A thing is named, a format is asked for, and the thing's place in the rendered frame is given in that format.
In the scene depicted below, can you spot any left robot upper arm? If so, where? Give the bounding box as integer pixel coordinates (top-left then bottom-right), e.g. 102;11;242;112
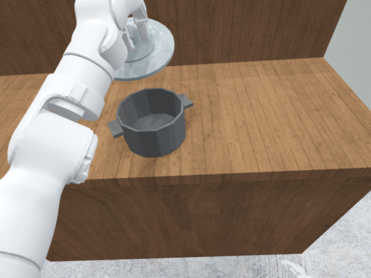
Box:
0;109;98;278

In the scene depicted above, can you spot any robot right hand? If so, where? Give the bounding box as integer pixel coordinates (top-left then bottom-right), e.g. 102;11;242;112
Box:
281;260;312;278

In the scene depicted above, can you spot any pot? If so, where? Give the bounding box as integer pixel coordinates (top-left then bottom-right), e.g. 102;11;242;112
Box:
107;88;193;158

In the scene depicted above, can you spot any table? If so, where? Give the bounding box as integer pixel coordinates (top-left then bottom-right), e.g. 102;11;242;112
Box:
0;0;371;262

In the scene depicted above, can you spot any robot left hand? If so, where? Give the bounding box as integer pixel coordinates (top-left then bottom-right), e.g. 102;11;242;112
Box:
122;0;150;52

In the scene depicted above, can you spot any lid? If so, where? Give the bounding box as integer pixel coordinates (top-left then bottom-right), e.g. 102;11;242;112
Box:
114;17;174;81

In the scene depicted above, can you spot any left robot forearm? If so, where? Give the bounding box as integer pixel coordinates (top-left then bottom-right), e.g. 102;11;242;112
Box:
8;0;128;166

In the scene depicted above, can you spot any knob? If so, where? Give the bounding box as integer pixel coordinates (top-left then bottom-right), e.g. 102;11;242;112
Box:
126;25;140;45

